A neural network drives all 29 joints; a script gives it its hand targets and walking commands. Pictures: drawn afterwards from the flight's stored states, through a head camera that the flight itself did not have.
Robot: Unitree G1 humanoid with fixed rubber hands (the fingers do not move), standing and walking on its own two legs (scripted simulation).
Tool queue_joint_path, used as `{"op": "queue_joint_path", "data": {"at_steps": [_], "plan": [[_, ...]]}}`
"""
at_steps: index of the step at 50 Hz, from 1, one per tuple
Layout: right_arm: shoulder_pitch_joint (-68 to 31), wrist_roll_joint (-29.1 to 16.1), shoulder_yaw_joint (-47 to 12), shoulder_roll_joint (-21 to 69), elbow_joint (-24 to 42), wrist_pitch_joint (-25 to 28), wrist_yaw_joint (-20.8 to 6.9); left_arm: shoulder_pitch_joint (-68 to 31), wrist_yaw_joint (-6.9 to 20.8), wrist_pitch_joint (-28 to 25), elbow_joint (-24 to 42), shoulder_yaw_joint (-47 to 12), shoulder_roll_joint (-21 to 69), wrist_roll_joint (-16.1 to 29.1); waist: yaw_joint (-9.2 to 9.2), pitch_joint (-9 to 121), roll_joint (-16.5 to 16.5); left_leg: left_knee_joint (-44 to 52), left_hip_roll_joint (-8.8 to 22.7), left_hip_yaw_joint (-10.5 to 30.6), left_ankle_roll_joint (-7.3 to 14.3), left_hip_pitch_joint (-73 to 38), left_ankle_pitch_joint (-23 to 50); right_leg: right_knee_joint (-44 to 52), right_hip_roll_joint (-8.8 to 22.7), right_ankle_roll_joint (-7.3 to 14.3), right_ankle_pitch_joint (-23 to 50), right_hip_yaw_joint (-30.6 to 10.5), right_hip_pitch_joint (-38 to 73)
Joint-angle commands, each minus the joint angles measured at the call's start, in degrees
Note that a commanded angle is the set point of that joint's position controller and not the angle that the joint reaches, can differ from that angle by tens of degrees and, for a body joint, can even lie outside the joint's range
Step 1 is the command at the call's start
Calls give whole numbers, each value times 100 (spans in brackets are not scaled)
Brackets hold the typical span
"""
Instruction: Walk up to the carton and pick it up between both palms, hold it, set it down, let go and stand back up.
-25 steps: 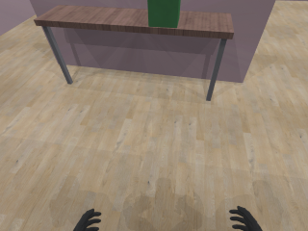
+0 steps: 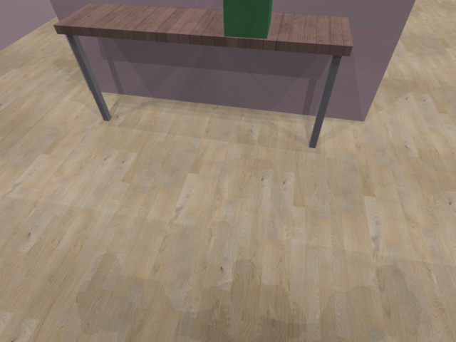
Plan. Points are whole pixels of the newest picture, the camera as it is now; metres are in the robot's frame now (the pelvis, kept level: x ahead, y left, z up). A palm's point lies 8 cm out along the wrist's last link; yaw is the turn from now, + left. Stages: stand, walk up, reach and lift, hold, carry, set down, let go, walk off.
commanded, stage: stand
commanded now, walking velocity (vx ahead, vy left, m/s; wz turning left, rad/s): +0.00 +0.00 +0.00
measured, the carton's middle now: (249, 2) +1.56 -0.08 +0.03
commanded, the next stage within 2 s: walk up in 1.60 s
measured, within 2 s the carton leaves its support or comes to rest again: neither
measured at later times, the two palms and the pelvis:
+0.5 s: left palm out of the picture +0.05 +0.22 -0.13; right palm out of the picture +0.04 -0.23 -0.13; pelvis +0.01 +0.00 +0.01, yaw +0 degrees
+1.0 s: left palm out of the picture -0.01 +0.20 -0.13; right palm out of the picture -0.01 -0.20 -0.13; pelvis +0.00 +0.00 +0.02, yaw -1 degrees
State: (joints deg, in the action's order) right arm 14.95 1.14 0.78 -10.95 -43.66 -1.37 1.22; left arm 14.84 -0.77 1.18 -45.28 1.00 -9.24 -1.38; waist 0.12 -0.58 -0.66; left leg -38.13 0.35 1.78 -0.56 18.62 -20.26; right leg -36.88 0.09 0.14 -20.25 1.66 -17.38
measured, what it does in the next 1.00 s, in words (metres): stands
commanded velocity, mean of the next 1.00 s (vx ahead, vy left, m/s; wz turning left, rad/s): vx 0.00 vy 0.00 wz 0.00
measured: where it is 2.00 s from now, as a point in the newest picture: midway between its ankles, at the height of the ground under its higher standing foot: outside the picture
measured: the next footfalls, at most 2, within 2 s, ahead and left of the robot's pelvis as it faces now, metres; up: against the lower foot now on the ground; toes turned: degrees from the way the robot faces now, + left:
none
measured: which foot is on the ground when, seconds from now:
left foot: down 0.00-1.00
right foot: down 0.00-1.00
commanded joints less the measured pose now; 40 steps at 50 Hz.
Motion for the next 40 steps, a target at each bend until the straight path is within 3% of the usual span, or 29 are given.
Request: {"op": "queue_joint_path", "data": {"at_steps": [1, 3, 4, 5, 6, 7, 8, 9, 10, 22, 40], "plan": [[142, -13, 128, -418, 378, 95, 48, -95, -82, -168, 334, 101, -429, -24, -47, -97, 77, 601, 203, 160, 225, 74, 794, 826, 396, 322, 1020, -503, -169], [68, 1, 166, -475, 395, 145, 45, -122, -16, -163, 275, 153, -585, -23, -83, 271, 49, 808, 315, 236, 276, -208, 1194, 689, 221, 255, 1318, -255, 95], [72, 23, 148, -492, 317, 161, 14, 3, -24, -159, 216, 175, -552, -49, -23, 402, -236, 844, 285, 258, 281, -49, 1088, 609, 198, 219, 1221, -225, 260], [87, 24, 149, -369, 262, 206, -12, 201, -50, -179, 146, 171, -615, -24, 40, 490, -187, 805, 317, 263, 325, -246, 1208, 666, 291, 223, 1264, -301, 260], [213, -32, 114, -347, 217, 235, -7, 197, -38, -154, 125, 216, -716, 7, -45, 475, -223, 873, 305, 277, 315, -142, 1192, 657, 273, 252, 1239, -346, 310], [177, -19, 158, -455, 126, 232, 36, 257, -48, -184, 80, 153, -534, 38, 18, 343, -454, 808, 358, 246, 288, -301, 1427, 655, 256, 191, 1360, -222, 150], [1, -39, 175, -441, 205, 223, 41, 253, -22, -175, 10, 149, -535, 8, 25, 407, -153, 693, 260, 257, 300, -346, 1424, 800, 278, 253, 1493, -371, 160], [164, 12, 174, -503, 92, 217, 54, 74, -46, -210, -16, 166, -586, 42, -84, 337, 415, 703, 246, 216, 282, -351, 1445, 859, 366, 290, 1580, -500, 190], [262, 11, 181, -513, 10, 214, 64, 29, -55, -224, -31, 160, -568, 38, -101, 343, 459, 749, 249, 200, 266, -426, 1467, 891, 394, 312, 1599, -534, 175], [370, -25, 161, -314, -836, 235, 105, 372, -118, -194, -781, 224, -509, 59, 20, -68, 9, 1193, 318, 264, 251, -466, 1580, 1115, 382, 259, 1480, -491, 490], [522, -32, 119, -91, -1827, 197, 143, 529, -169, -187, -1655, 146, -222, 63, -12, -375, 96, 1545, 356, 241, 215, -763, 1487, 1481, 398, 197, 1398, -474, 633]]}}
